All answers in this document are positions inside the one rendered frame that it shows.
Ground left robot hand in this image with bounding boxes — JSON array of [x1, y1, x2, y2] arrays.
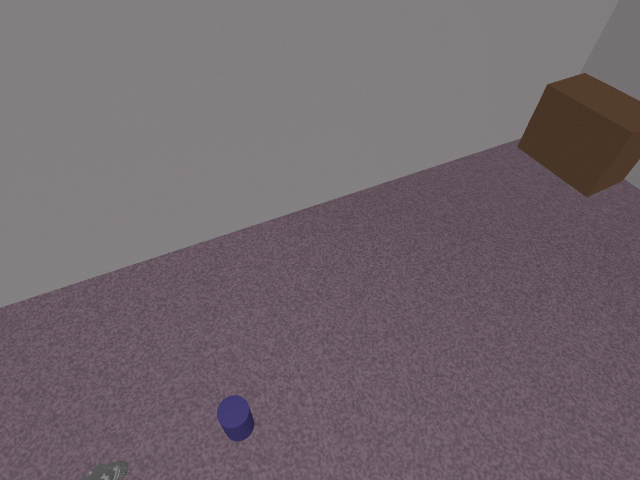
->
[[80, 461, 129, 480]]

